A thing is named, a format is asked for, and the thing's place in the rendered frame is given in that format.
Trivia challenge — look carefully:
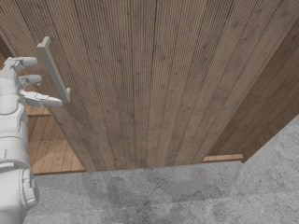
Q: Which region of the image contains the robot left forearm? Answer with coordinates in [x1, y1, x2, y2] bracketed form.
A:
[0, 94, 30, 174]

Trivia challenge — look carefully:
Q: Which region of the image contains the handle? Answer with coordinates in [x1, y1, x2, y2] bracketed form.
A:
[36, 36, 71, 104]

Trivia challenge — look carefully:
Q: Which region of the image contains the wardrobe door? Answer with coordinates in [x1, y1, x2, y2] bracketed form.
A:
[206, 16, 299, 157]
[0, 0, 299, 173]

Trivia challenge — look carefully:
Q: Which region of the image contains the left robot upper arm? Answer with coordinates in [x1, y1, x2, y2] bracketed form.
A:
[0, 168, 39, 224]

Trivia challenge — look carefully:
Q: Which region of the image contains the robot left hand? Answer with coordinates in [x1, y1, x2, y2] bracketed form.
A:
[0, 57, 63, 108]

